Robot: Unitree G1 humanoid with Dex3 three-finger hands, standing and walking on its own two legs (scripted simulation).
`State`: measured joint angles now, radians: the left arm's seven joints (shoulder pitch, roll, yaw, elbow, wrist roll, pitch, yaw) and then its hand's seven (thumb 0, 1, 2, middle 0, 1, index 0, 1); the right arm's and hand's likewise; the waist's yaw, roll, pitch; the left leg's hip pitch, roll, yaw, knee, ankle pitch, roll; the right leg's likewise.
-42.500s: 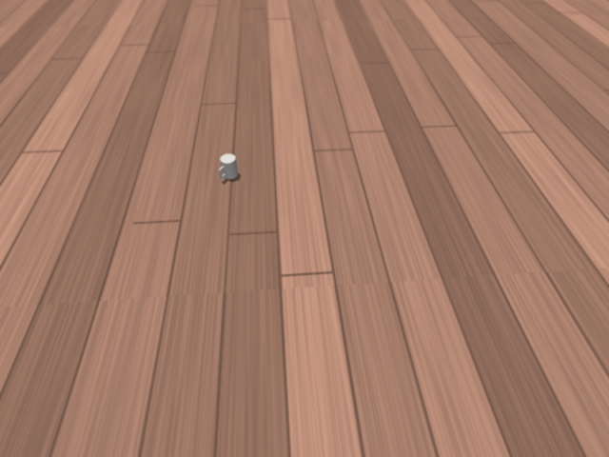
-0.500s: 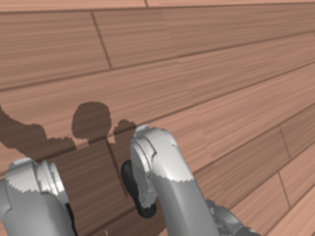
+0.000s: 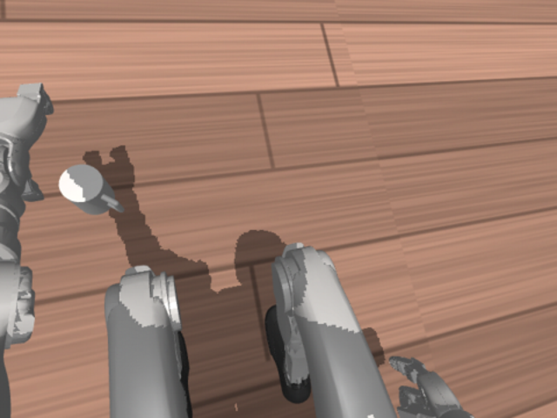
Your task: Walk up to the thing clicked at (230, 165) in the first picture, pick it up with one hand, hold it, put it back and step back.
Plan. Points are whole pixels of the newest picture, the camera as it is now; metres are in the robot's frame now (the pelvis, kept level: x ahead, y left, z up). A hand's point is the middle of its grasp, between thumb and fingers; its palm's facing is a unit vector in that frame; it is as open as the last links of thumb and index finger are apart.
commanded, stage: withdraw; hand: left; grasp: from above
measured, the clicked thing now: (96, 195) +0.50 +0.26 -0.34
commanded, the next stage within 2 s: home in 0.26 s
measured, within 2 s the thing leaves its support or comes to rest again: neither
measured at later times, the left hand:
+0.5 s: hand (51, 164) +0.52 +0.29 -0.20, palm faces -0.36 -0.04 -0.93, open 13.4 cm
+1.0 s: hand out of the picture +0.36 +0.27 +0.00, palm faces -0.27 -0.63 -0.73, open 7.9 cm
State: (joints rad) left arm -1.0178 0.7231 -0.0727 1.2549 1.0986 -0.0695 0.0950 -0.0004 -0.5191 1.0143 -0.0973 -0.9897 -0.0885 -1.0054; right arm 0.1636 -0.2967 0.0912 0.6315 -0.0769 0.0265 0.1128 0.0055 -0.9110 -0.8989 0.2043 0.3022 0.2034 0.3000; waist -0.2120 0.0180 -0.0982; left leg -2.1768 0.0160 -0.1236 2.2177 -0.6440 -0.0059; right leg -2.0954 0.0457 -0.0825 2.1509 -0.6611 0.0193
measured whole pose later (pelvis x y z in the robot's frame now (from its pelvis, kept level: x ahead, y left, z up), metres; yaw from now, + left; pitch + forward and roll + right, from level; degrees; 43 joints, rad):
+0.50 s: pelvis +0.00 +0.00 -0.05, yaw -2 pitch +35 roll -8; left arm -1.04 0.81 0.08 1.37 1.23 -0.13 0.35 0.00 -0.40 0.93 -0.18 -0.91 -0.18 -0.91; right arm 0.22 -0.25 0.15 0.67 -0.13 -0.02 0.11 0.01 -0.90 -0.89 0.20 0.30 0.20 0.30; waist -0.29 -0.02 -0.03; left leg -2.34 0.01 -0.14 2.37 -0.64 0.00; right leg -2.25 0.05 -0.09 2.30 -0.66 0.03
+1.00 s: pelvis +0.01 +0.00 +0.11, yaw +3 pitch +32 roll -6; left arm -0.34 0.47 0.01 0.56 0.53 0.11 0.05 0.00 0.78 0.88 -0.21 -0.31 -0.21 -0.32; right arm 0.13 -0.28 -0.01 0.60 0.01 0.03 0.03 0.01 -0.91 -0.90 0.20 0.30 0.20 0.30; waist -0.07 0.03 -0.20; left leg -1.79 0.01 -0.08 1.86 -0.63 0.00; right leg -1.72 0.03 -0.05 1.81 -0.65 0.02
